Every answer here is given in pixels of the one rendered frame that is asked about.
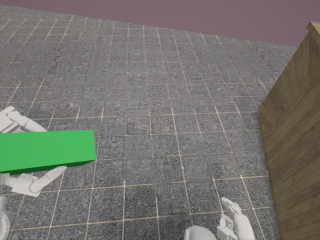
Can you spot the sponge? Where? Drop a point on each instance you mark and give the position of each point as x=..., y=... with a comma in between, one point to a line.
x=28, y=152

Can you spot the robot right hand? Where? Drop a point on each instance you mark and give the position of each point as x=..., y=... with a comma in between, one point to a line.
x=237, y=229

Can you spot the robot left forearm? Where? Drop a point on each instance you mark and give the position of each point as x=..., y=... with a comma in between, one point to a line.
x=5, y=219

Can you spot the table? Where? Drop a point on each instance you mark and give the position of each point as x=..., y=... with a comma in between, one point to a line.
x=289, y=122

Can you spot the robot left hand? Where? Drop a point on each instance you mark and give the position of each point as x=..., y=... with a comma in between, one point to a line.
x=12, y=122

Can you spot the robot right thigh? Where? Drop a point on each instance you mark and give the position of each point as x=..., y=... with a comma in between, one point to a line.
x=198, y=233

